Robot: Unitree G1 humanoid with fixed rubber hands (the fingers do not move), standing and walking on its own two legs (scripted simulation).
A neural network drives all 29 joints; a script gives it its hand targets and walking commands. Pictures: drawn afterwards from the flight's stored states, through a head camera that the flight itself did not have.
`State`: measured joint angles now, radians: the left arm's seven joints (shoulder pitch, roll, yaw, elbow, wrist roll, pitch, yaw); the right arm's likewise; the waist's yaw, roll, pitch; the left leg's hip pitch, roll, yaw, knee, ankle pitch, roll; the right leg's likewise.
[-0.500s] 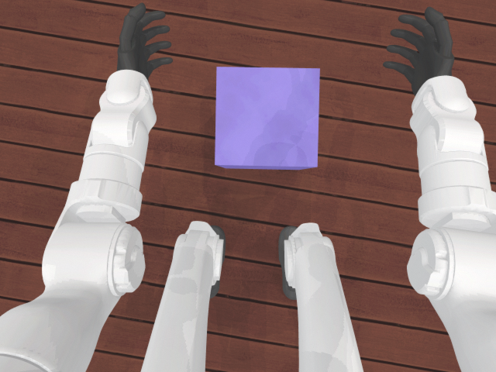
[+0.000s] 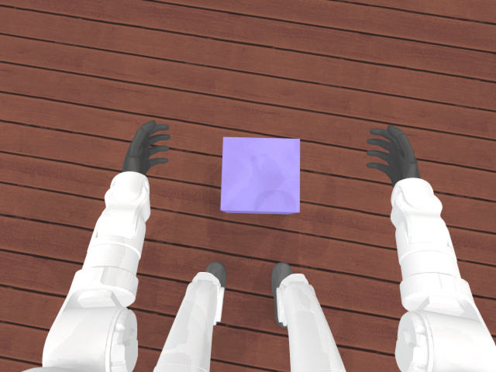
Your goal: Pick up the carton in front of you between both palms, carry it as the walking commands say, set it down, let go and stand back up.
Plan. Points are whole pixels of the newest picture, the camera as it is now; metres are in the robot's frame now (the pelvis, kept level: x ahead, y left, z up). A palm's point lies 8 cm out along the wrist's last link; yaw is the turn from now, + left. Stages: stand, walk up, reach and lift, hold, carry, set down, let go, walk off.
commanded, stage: let go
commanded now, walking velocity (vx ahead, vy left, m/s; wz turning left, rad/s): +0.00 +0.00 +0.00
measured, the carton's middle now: (259, 180) +0.44 -0.02 -0.56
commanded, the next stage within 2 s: stand in 0.98 s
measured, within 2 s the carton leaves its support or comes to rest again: neither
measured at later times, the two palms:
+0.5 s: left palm (47, 282) +0.24 +0.24 +0.01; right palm (456, 295) +0.24 -0.23 +0.01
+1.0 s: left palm (30, 309) +0.22 +0.24 +0.02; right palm (465, 324) +0.21 -0.22 +0.02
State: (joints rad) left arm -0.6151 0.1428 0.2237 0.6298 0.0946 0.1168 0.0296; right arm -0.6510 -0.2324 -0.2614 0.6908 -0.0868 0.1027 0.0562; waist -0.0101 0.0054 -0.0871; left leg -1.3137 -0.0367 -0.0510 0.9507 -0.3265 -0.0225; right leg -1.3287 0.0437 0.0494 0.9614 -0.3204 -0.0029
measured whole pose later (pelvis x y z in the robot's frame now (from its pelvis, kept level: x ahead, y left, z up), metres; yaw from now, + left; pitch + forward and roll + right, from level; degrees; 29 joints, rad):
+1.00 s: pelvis +0.06 +0.01 +0.09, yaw +0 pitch -5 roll +0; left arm 0.21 0.21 0.04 0.44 0.02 0.13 -0.06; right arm 0.21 -0.21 -0.05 0.44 -0.02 0.13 0.07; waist 0.00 0.00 0.11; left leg -0.07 -0.03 -0.05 0.45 -0.28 0.01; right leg -0.08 0.02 0.05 0.45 -0.28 0.00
